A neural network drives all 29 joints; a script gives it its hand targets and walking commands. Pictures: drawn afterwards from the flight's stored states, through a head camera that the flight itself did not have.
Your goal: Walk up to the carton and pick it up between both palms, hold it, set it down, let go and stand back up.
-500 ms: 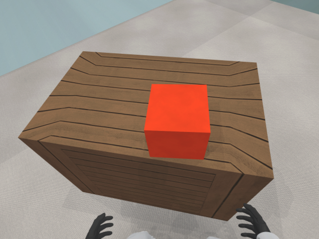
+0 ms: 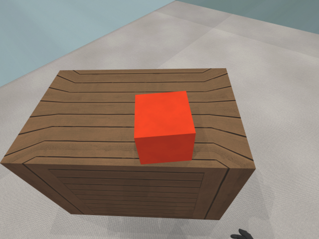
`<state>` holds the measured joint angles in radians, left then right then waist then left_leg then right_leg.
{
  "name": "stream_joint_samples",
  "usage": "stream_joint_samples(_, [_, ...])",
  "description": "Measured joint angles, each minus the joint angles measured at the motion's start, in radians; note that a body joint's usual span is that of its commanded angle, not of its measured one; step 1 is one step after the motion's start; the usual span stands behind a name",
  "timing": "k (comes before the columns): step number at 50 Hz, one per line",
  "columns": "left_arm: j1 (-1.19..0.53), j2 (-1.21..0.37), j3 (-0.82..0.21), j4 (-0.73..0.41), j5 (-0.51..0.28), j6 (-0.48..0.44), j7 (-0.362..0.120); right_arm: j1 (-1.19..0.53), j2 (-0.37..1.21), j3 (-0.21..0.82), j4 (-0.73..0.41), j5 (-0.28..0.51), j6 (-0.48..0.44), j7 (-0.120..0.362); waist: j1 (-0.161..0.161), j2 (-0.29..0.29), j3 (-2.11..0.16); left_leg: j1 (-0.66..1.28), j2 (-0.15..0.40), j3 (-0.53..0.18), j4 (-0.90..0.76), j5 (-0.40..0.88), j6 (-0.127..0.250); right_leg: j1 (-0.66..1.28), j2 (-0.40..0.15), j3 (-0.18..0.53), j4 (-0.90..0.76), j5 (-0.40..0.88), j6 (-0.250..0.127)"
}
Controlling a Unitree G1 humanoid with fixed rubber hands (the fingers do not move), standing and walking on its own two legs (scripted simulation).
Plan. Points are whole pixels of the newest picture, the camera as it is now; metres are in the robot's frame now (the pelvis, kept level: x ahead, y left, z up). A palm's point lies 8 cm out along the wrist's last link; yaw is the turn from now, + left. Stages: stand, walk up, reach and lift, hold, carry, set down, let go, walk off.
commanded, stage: walk up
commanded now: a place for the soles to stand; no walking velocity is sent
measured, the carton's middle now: (163, 127) +0.48 +0.01 -0.05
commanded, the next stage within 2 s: reach and lift in 1.56 s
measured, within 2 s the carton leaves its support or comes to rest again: neither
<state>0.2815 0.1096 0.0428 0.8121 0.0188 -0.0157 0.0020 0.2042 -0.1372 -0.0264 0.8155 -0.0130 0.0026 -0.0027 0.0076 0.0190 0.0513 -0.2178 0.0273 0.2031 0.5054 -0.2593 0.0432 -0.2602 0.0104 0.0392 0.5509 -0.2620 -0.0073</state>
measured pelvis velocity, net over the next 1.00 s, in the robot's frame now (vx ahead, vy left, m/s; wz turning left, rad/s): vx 0.01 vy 0.05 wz -0.14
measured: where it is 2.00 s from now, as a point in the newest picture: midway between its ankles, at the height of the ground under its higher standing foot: outside the picture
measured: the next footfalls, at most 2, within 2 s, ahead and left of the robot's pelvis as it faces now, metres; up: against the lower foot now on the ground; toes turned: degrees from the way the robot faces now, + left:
none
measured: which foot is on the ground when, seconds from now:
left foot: down 0.00-1.00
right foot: down 0.00-1.00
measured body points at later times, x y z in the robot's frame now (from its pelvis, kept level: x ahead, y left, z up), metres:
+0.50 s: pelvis +0.01 +0.01 +0.00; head +0.01 -0.01 +0.45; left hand +0.09 +0.22 -0.13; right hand +0.04 -0.21 -0.15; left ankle +0.01 +0.09 -0.73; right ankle +0.02 -0.11 -0.73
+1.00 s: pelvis +0.01 +0.05 -0.01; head +0.03 +0.01 +0.44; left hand +0.12 +0.25 -0.14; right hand +0.05 -0.19 -0.16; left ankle +0.01 +0.09 -0.73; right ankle +0.02 -0.11 -0.73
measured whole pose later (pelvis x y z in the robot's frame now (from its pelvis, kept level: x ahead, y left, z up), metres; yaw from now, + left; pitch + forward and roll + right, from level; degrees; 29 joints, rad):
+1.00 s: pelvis +0.01 +0.05 -0.01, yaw -8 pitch -1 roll +2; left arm 0.28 0.09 0.00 0.80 0.03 0.00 0.06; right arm 0.28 -0.21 -0.04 0.79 -0.01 0.06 0.01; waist -0.02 0.05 0.07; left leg -0.21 0.00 0.34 0.57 -0.35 0.11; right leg -0.33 0.00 0.19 0.67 -0.31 0.06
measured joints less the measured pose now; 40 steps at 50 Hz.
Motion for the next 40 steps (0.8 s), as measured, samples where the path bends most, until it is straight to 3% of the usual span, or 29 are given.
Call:
stream_joint_samples(17, [-0.01,-0.018,-0.017,0.011,0.005,-0.013,0.02,0.092,-0.014,-0.003,0.047,-0.006,0.011,0.014,-0.024,0.0,-0.023,0.045,0.016,0.055,-0.044,0.01,-0.007,0.014,0.024,0.059,-0.028,0.025,-0.003])
stream_joint_samples(23, [0.021,-0.023,-0.018,0.005,0.004,-0.012,0.034,0.101,-0.039,-0.006,0.036,-0.016,0.022,0.024,-0.023,0.028,-0.028,0.027,0.005,0.048,-0.016,-0.012,0.01,0.001,0.021,0.071,-0.015,0.015,0.012])
stream_joint_samples(40, [0.027,-0.01,-0.031,0.003,0.011,0.011,0.055,0.075,-0.052,-0.011,-0.002,0.003,0.047,0.013,-0.017,0.021,0.006,0.021,-0.032,0.116,0.03,-0.065,0.052,-0.052,-0.009,0.141,0.086,-0.04,0.06])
